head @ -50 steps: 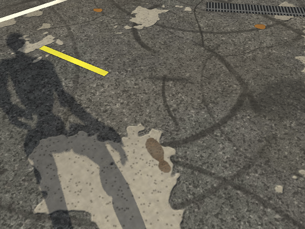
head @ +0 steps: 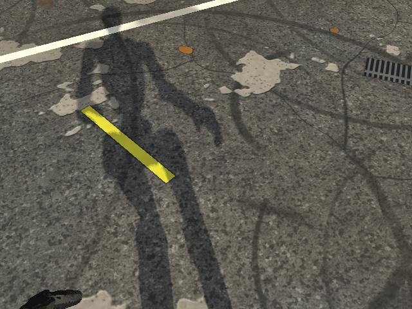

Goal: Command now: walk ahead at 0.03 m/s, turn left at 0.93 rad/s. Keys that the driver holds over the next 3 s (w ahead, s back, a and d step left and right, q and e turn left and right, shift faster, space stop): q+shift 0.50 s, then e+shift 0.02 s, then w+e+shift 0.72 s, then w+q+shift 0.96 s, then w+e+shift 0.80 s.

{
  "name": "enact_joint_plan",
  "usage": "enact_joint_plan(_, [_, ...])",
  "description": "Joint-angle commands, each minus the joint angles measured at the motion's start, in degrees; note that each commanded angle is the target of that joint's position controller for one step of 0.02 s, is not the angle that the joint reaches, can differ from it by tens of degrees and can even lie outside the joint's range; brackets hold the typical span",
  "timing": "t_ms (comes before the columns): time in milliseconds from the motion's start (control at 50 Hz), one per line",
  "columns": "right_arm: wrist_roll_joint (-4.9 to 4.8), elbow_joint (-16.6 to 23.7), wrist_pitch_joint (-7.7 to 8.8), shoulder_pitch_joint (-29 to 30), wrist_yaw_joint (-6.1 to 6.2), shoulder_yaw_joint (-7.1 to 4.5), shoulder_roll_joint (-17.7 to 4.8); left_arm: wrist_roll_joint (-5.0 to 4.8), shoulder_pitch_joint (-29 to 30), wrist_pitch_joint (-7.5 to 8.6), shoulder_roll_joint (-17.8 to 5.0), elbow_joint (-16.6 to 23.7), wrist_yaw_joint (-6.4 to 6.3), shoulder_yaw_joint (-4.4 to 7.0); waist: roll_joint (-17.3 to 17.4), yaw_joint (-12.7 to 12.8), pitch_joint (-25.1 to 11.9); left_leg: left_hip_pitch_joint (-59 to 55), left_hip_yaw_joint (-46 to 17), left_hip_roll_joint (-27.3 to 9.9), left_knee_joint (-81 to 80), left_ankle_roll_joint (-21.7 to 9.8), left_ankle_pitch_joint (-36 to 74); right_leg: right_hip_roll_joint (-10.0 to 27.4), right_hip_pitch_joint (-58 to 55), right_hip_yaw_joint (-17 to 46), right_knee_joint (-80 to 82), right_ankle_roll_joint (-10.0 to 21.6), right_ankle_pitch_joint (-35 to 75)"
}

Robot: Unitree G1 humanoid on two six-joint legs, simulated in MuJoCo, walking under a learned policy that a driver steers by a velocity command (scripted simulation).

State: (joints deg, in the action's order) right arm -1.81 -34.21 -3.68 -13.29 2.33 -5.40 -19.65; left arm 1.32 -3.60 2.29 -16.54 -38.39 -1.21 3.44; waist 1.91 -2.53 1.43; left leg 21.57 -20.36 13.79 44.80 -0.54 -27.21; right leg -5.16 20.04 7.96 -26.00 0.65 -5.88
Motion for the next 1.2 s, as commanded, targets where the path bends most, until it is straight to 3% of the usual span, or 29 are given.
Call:
enact_joint_plan(20, [0.14, 2.5, 0.59, -5.56, -0.7, -3.06, -11.65, 0.36, 2.08, -0.07, -5.25, 5.67, -0.5, 1.81, -9.99, -0.06, -6.87, 13.16, 6.02, -8.61, 20.98, 4.91, -3.51, 23.13, -14.6, 17.4, 6.76, 12.25, 10.34])
enact_joint_plan(60, [0.44, 1.3, -0.63, -6.55, -0.34, -2.59, -9.12, -0.43, 3.45, -1.22, -4.89, 6.28, -1.29, 1.31, -7.01, 0.05, -4.04, 14.44, 9.44, -10.03, 28.24, 6.14, 2.4, 18.59, -10.66, 9.57, 7.17, 9.63, 5.07])
enact_joint_plan(120, [-0.13, 3.18, -0.42, -3.68, -0.44, -1.34, -5.62, 0.42, 1.65, -1.95, -5.11, 5.59, -1.9, 1.01, -9.29, 1.66, -2.77, 17.03, 15.83, -13.58, 28.68, 7.46, 6.78, 16.36, -10.49, 1.48, 9.32, 10.79, 7.81])
enact_joint_plan(200, [0.16, 5.23, 0.17, 0.59, -0.77, -0.76, -4.24, 0.57, -2.2, -2.42, -6.78, 3.94, -1.93, 1.79, -9.77, 4.3, -4.89, 19.26, 17.4, -18.36, 22.12, 8.94, 7.95, 19.75, -17.42, -1.48, 9.98, 13.2, 10.3])
enact_joint_plan(300, [0.64, 5.59, 0.07, 2.3, -1.73, -0.25, -2.63, 0.06, -1.33, -2.34, -8.92, 2.92, -0.82, 2.97, -9.65, 4.15, -5.58, 13.01, 19.93, -20.37, 11.71, 7.22, 9.54, 22.3, -16.43, -7.61, 10.39, 13.13, 8.87])
enact_joint_plan(400, [0.39, 5.93, -1.31, 3.65, -3.29, -0.75, -3.04, -1.85, -1.58, -1.74, -10.77, 1.65, 0.86, 4.22, -10.4, 3.45, -6.07, 3.58, 23.91, -19.04, -1.78, 3.12, 7.96, 25.05, -16.56, -12.63, 6.8, 10.27, 12.39])
enact_joint_plan(440, [0.24, 5.27, -1.87, 1.49, -3.8, -1.54, -3.47, -3.01, -1.18, -1.62, -10.58, 1.09, 1.17, 4.44, -9.54, 1.2, -6.76, -3.03, 25.22, -17.41, -11.76, 0.23, 11.99, 24.97, -15.61, -15.3, 1.45, 6.83, 11.16])
enact_joint_plan(460, [0.37, 3.95, -1.87, -1.74, -3.32, -2.39, -4.81, -3.28, -3.23, -1.68, -8.92, -0.14, 1.39, 4.19, -6.73, -0.08, -7.09, -9.98, 24.23, -15.78, -17.7, -2.04, 17.83, 22.63, -11.45, -17.91, -4.42, 3.35, 7.42])
enact_joint_plan(480, [0.26, 2.8, -1.59, -6.96, -2.22, -4.59, -11.07, -2.05, -5.26, -1.67, -6.48, -0.27, 1.76, 3.57, 5.46, -1.11, -7.06, -21.97, 12.05, -21.91, -22.57, -6.46, 37.75, 16.87, 1.76, -21.95, -19.05, -1.76, -7.48])
enact_joint_plan(500, [1.08, 4.36, -0.73, -5.34, -1.53, -5.53, -18.65, 0.39, -3.47, -1.47, -3.83, 4.52, 1.79, 2.32, 21.03, 2.07, -8.11, -29.06, -11.07, -34.74, -21.25, -17.92, 50.66, 8.1, 22.52, -18.89, -34.35, -6.72, -33.28])
enact_joint_plan(520, [3.08, 5.68, 1.21, -3.81, -2.23, -4.4, -13.51, 0.5, 1.61, -1.42, -7.01, 4.53, 1.1, 3.02, 10.91, -2.81, -12.71, -25.77, -8.98, -36.19, -23.39, -20.81, 45.35, 7.65, 24.01, -8.33, -43.15, -6.06, -32.3])
enact_joint_plan(540, [2.31, 3.82, 2.57, -4.78, -2.29, -3.17, -10.26, -1.31, 1.7, -1.35, -8.05, 4.14, 1.19, 3.24, 7.56, -2.24, -12.13, -25.16, -3.93, -33.15, -25.95, -17.61, 24.52, 9.26, 24.61, -6.78, -42.72, -3.69, -25.77])
enact_joint_plan(560, [0.63, 2.74, 3.34, -3.9, -2.13, -2.16, -6.98, -2.14, 0.19, -1.13, -7.98, 2.83, 1.35, 3.41, 4.88, -1.21, -10.33, -23.56, -1.74, -30.59, -28.26, -14.24, 2.26, 11.01, 25.58, -6.69, -39.81, -2.2, -20.08])
enact_joint_plan(580, [-0.09, 2.14, 3.76, -2.57, -2.04, -0.93, -4.61, -1.93, -1.09, -1.0, -8.27, 1.9, 1.57, 3.44, 6.85, -0.52, -8.35, -22.28, -1.24, -29.66, -30.54, -12.9, -6.5, 11.24, 26.06, -7.33, -37.78, -2.19, -15.71])
enact_joint_plan(620, [1.35, 1.48, 4.99, -1.43, -1.89, 0.08, -4.76, -2.49, -3.16, -0.51, -8.15, 0.59, 2.51, 3.34, 10.1, 0.69, -4.94, -19.09, 0.91, -28.24, -34.87, -11.66, -8.66, 11.03, 24.8, -8.22, -37.29, -2.14, -7.39])
enact_joint_plan(660, [2.59, 0.52, 6.59, -2.57, -1.67, 0.01, -5.66, -3.08, -2.49, 0.13, -7.96, 0.14, 2.71, 3.16, 7.44, 0.25, -2.33, -20.78, 3.65, -28.89, -36.88, -10.57, -4.78, 11.3, 28.18, -6.95, -34.93, -1.82, -1.51])
enact_joint_plan(760, [3.02, -2.36, 9.03, -5.57, -1.38, 0.12, -5.16, -3.62, -4.45, 0.15, -6.4, -0.14, 2.41, 2.99, 5.86, 0.26, 1.9, -23.2, 12.37, -31.23, -39.7, -8.53, 0.52, 8.58, 35.55, 0.08, -34.69, -3.28, 4.72])
enact_joint_plan(860, [3.07, -4.61, 9.89, -5.02, -1.49, 0.46, -4.02, -3.01, -5.52, 0.03, -4.78, -0.02, 3.18, 2.19, 3.49, 0.92, 5.52, -22.11, 22.95, -31.28, -40.92, -6.84, 9.01, 10.28, 36.34, -2.71, -34.19, -3.2, 10.02])
enact_joint_plan(960, [2.3, -7.2, 9.24, -6.24, -1.92, -0.06, -5.13, -3.57, -0.1, 0.56, -2.16, 2.87, 5.3, 0.11, 1.4, -0.84, 9.82, -25.55, 31.35, -31.24, -41.72, -5.64, 16.97, 12.69, 33.57, -8.78, -24.32, 1.2, 9.3])
enact_joint_plan(1000, [2.04, -7.77, 8.21, -5.52, -2.1, -0.46, -6.18, -3.9, 0.76, 0.66, -1.81, 4.01, 6.0, -0.51, 1.04, -0.35, 10.37, -27.61, 34.73, -30.89, -39.57, -5.09, 28.82, 11.84, 29.71, -12.36, -19.89, 3.98, 5.16])
enact_joint_plan(1040, [1.87, -7.77, 6.99, -4.52, -1.8, -1.17, -9.16, -4.2, -2.6, 0.43, -4.34, 4.53, 5.74, 0.37, 4.48, 2.58, 5.93, -29.37, 36.37, -30.9, -30.5, -4.74, 64.76, 6.68, 19.58, -18.18, -20.12, 6.89, -2.12])
enact_joint_plan(1060, [1.77, -7.66, 6.35, -3.56, -1.6, -1.42, -10.69, -4.81, -9.28, 0.09, -6.88, 3.75, 5.35, 1.55, 7.04, 6.76, 1.47, -29.43, 36.98, -30.76, -20.57, -4.45, 80.94, 3.27, 11.09, -20.07, -21.63, 8.34, -6.57])
enact_joint_plan(1080, [1.25, -7.14, 6.3, -2.29, -1.65, -1.61, -11.89, -5.04, -19.91, -0.38, -11.18, 1.75, 4.92, 3.5, 7.67, 12.64, -5.09, -24.28, 36.67, -30.05, -6.5, -3.88, 86.84, 0.31, -5.03, -20.13, -20.92, 10.15, -7.88])
enact_joint_plan(1100, [1.08, -6.38, 7.47, -2.5, -1.54, -0.78, -10.01, -5.01, -31.45, -1.41, -16.3, -1.47, 3.82, 6.17, 3.29, 18.13, -11.24, -10.26, 35.48, -26.84, 11.92, -1.37, 74.48, -0.92, -27.59, -13.99, -16.72, 12.05, -6.35])
enact_joint_plan(1120, [2.85, -3.5, 9.39, -9.23, -2.48, 2.81, 3.16, -4.94, -29.12, -1.41, -21.39, -2.82, 2.98, 6.63, -20.87, 7.58, -10.59, 17.32, 30.53, -14.02, 38.35, 3.15, 1.36, 12.37, -42.02, 17.7, -6.22, 21.6, -29.3])
enact_joint_plan(1140, [0.7, -1.03, 12.5, -3.87, -2.41, 3.66, 0.4, -3.67, -29.91, 0.26, -17.21, 0.54, 3.29, 5.0, -16.11, 10.28, -22.67, 22.81, 14.05, -9.55, 46.07, 1.19, -2.8, 19.88, -45.93, 44.57, 8.53, 25.75, -43.27])
enact_joint_plan(1160, [-1.02, 1.64, 14.09, 5.56, -2.39, 2.36, -4.81, -2.93, -30.04, 1.42, -12.5, 0.14, 3.45, 3.93, -9.4, 12.68, -14.76, 27.3, 11.48, -12.84, 43.28, -1.49, 3.4, 19.64, -41.76, 42.34, 12.87, 20.48, -39.06])
enact_joint_plan(1180, [-1.18, 3.0, 14.99, 7.44, -2.26, 2.87, -3.7, -2.36, -28.68, 2.27, -11.9, -0.12, 3.6, 3.6, -4.25, 10.15, -9.15, 27.0, 11.87, -14.89, 38.48, -2.74, 6.53, 18.79, -33.73, 38.58, 12.65, 19.22, -33.57])
enact_joint_plan(1200, [0.49, 2.31, 15.19, 7.43, -2.01, 3.07, -2.72, -2.06, -24.33, 2.64, -9.98, 0.57, 3.69, 2.93, 1.4, 6.9, -5.48, 23.24, 11.85, -17.11, 33.7, -2.99, 8.88, 16.84, -24.42, 32.52, 11.57, 18.31, -26.95])
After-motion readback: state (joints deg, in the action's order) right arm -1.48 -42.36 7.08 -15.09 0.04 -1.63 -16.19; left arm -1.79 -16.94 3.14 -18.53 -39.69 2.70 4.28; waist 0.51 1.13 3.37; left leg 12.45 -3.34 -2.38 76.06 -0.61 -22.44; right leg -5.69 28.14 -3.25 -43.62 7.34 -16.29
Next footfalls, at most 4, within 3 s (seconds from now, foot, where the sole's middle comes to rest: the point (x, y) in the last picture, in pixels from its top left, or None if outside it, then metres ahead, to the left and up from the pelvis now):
0.46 left None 0.00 0.14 -0.77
1.10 right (198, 308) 0.48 0.05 -0.77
1.58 left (146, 185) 0.96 0.24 -0.77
2.02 right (165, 104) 1.41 0.17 -0.77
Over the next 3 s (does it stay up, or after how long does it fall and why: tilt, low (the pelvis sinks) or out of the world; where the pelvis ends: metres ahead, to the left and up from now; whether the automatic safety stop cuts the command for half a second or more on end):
stays up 1.88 0.67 -0.04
